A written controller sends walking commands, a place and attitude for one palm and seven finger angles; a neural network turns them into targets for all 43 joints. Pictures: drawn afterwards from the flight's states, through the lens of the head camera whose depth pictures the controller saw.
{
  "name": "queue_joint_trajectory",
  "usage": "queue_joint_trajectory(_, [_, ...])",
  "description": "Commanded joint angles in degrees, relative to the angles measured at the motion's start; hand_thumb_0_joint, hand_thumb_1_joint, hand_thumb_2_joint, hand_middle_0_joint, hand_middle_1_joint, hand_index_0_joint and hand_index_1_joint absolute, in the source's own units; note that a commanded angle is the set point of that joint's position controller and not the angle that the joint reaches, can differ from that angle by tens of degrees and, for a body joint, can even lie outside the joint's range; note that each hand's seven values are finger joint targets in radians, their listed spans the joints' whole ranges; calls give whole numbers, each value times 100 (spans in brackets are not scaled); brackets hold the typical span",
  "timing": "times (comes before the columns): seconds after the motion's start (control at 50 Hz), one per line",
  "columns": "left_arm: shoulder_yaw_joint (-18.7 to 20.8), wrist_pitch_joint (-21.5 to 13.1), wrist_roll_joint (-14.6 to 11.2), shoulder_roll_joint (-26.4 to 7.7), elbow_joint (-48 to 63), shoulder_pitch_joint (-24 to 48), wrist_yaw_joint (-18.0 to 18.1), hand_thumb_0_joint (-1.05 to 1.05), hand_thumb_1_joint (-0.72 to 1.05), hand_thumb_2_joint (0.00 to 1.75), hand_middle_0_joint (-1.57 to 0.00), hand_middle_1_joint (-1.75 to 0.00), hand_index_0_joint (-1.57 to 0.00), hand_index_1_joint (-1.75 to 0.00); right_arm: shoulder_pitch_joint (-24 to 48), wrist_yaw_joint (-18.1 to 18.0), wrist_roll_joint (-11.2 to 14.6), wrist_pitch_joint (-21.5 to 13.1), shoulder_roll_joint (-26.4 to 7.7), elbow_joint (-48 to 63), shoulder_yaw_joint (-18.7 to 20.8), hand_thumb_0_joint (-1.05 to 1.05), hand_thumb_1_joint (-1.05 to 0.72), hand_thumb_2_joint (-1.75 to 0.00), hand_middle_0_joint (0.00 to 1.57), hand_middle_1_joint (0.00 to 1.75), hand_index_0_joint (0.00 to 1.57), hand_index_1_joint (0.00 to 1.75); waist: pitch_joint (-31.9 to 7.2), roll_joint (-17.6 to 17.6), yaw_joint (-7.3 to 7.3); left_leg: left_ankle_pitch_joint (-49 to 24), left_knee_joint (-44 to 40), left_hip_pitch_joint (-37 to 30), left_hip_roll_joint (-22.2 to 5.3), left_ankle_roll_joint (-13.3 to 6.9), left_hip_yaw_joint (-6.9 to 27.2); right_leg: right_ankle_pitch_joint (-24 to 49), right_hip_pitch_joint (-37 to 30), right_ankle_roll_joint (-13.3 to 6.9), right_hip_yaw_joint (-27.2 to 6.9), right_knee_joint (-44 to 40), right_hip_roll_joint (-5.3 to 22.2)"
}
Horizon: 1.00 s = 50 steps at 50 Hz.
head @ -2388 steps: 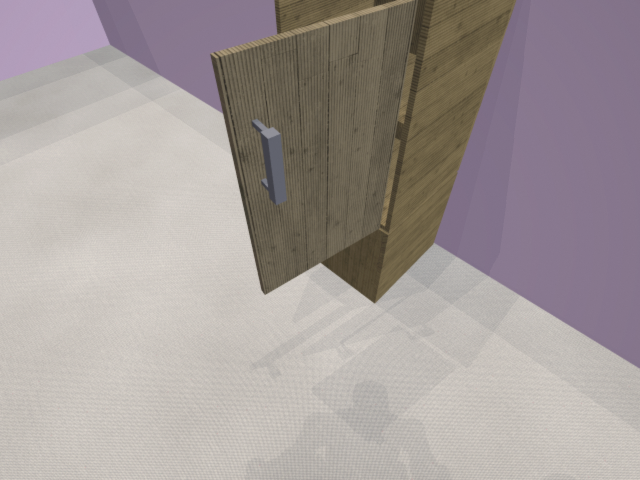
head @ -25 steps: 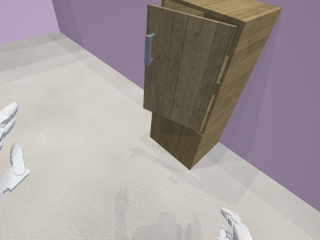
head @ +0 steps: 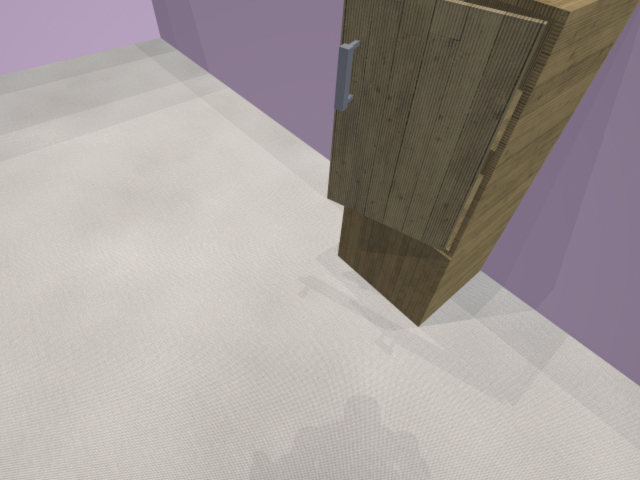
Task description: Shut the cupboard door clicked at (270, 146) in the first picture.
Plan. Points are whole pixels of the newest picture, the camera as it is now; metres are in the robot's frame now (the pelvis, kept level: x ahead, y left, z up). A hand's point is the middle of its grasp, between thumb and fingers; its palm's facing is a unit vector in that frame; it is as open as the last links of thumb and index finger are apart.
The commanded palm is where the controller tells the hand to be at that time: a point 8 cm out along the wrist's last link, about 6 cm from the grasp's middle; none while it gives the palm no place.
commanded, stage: let the arm hang, fingers relaxed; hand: left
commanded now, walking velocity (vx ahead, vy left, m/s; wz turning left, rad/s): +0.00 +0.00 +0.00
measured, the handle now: (348, 75) +0.91 -0.03 +0.08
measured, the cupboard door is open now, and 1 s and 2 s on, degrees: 17 17 17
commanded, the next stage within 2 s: look to check the result in 0.80 s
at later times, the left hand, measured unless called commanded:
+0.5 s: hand out of the picture -0.04 +0.20 -0.16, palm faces -0.02 -0.98 -0.18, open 7.4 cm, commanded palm none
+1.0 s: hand out of the picture -0.03 +0.18 -0.17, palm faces -0.04 -0.99 -0.17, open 7.4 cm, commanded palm none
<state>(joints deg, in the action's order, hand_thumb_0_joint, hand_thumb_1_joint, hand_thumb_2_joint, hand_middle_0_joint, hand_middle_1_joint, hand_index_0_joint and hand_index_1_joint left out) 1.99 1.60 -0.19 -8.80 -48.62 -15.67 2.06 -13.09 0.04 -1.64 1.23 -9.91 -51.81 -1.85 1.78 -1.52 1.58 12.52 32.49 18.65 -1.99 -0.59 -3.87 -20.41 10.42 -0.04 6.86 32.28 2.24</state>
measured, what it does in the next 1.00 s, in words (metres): stands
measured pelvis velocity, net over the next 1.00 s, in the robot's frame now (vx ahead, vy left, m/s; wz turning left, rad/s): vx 0.00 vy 0.03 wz -0.06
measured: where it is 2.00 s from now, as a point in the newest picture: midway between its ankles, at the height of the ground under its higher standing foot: outside the picture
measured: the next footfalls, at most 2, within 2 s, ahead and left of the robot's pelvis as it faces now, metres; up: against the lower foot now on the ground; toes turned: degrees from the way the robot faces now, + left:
none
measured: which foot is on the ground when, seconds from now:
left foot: down 0.00-1.00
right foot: down 0.00-1.00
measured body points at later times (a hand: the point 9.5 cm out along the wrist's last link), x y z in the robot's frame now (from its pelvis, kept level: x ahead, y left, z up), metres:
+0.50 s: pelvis +0.01 +0.03 +0.01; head +0.00 +0.03 +0.46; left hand -0.04 +0.25 -0.15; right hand -0.03 -0.18 -0.15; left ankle +0.05 +0.11 -0.73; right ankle -0.03 -0.11 -0.73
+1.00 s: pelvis +0.00 +0.03 +0.01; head +0.00 +0.03 +0.46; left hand -0.03 +0.24 -0.15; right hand -0.05 -0.18 -0.15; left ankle +0.05 +0.11 -0.73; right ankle -0.03 -0.11 -0.73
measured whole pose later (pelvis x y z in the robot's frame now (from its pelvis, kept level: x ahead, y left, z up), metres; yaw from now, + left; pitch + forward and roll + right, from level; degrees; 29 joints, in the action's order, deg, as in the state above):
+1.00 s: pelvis +0.00 +0.03 +0.01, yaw -4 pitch -2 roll +0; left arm 0.1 -0.2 1.1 -6.3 -67.0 -20.8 2.6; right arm -19.3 -1.6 -0.7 0.7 -6.6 -65.7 0.6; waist 1.6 0.0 1.2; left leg 8.6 22.6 12.1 -0.7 -2.7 -8.5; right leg -14.9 6.2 2.0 2.6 23.2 3.2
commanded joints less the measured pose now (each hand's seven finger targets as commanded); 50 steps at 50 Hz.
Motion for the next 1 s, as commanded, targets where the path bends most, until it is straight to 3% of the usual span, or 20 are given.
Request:
queue_joint_trajectory(0.0, [27, -183, 76, -702, -384, -394, -60, 0, 90, 90, -20, -30, -20, -30, -50, -144, 23, -120, -614, -113, 259, 0, -90, -90, 20, 30, 20, 30, -326, 1120, -140, -533, -1047, -591, -415, -47, 558, 888, -124, -210, -698, -1262, 416])
queue_joint_trajectory(0.06, [-37, -198, 90, -680, -774, -420, -59, 0, 90, 90, -20, -30, -20, -30, -263, -165, 59, -114, -590, -376, 302, 0, -90, -90, 20, 30, 20, 30, -224, 541, -90, -666, -1147, -805, -476, -50, 521, 982, -88, -193, -635, -1436, 445])
queue_joint_trajectory(0.22, [-130, -175, 86, -652, -1540, -728, -43, 0, 90, 90, -20, -30, -20, -30, -519, -189, 116, -98, -588, -914, 291, 0, -90, -90, 20, 30, 20, 30, 194, 172, -107, -292, -1516, -934, -503, -86, 483, 682, 49, -151, -607, -1588, 426])
queue_joint_trajectory(0.6, [-141, -150, 101, -271, -1835, -1102, 47, 0, 90, 90, -20, -30, -20, -30, -1025, -214, 99, -83, -171, -1318, 301, 0, -90, -90, 20, 30, 20, 30, 665, 192, -111, 440, -1779, -613, -421, -113, 455, 460, 279, -109, -631, -1419, 360])
queue_joint_trajectory(0.82, [-124, -193, 105, -237, -1780, -1116, 65, 0, 90, 90, -20, -30, -20, -30, -1092, -213, 112, -99, -132, -1294, 321, 0, -90, -90, 20, 30, 20, 30, 464, 191, -92, 170, -1622, -752, -419, -126, 404, 587, 274, -131, -686, -1447, 365])
queue_joint_trajectory(0.98, [-133, -188, 106, -243, -1800, -1060, 60, 0, 90, 90, -20, -30, -20, -30, -1053, -217, 108, -106, -176, -1287, 318, 0, -90, -90, 20, 30, 20, 30, 550, 197, -69, 222, -1688, -826, -464, -118, 397, 605, 366, -116, -723, -1429, 347])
